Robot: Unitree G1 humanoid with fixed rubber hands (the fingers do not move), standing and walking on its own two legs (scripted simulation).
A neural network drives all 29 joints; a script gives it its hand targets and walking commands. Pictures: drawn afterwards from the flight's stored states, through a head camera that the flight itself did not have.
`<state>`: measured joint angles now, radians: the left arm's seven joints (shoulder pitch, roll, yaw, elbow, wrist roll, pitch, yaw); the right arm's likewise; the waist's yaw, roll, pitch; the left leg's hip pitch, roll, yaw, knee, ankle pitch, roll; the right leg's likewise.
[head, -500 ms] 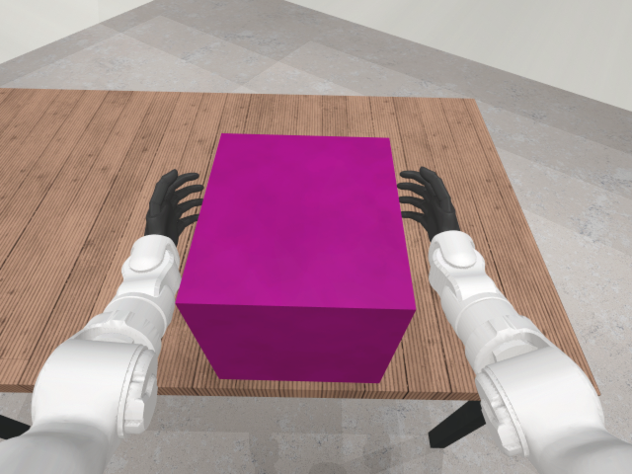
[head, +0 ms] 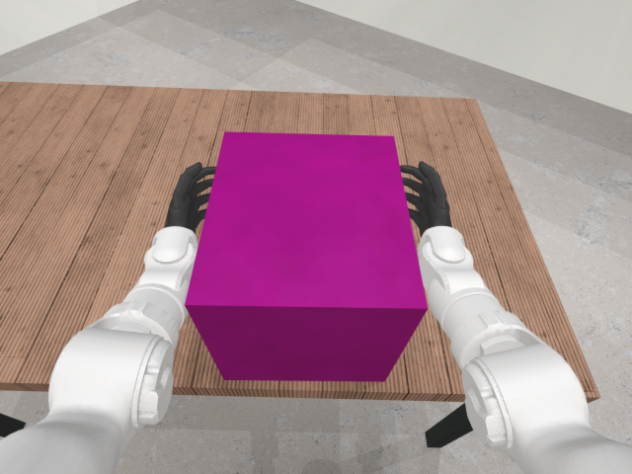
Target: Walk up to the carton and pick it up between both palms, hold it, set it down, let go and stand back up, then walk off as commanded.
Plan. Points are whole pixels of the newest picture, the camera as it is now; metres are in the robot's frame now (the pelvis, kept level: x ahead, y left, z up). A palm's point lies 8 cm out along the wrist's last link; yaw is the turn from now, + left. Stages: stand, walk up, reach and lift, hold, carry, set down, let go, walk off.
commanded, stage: reach and lift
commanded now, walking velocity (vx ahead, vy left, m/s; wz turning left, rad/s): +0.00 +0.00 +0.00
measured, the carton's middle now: (307, 260) +0.41 +0.03 +0.01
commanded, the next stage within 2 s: none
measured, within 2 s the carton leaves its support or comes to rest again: leaves its support in 1.74 s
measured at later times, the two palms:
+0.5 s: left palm (182, 231) +0.41 +0.20 +0.07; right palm (430, 230) +0.43 -0.13 +0.08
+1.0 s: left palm (178, 236) +0.41 +0.20 +0.06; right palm (428, 238) +0.42 -0.12 +0.08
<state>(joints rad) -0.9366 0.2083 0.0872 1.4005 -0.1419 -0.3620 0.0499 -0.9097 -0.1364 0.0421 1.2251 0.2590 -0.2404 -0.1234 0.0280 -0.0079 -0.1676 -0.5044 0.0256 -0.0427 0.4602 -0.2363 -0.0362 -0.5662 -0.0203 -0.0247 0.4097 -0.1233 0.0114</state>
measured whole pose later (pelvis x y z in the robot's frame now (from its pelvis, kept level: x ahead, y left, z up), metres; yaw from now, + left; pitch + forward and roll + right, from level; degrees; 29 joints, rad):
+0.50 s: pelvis +0.00 +0.01 +0.00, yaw +0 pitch +12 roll -1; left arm -0.87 0.14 0.33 1.36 0.10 -0.40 0.04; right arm -0.85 -0.05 -0.35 1.21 -0.15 -0.29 -0.10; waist 0.03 -0.01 -0.13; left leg -0.42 0.03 -0.04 0.46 -0.25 -0.03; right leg -0.47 -0.02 -0.03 0.38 -0.12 0.02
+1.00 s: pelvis +0.00 +0.02 +0.01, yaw +0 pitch +8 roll -1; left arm -0.81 0.11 0.33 1.25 0.15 -0.36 0.05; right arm -0.80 -0.03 -0.39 1.15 -0.17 -0.29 -0.07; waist 0.03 -0.01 -0.07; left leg -0.34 0.03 -0.03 0.46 -0.26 -0.02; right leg -0.37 -0.02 -0.02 0.34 -0.12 0.03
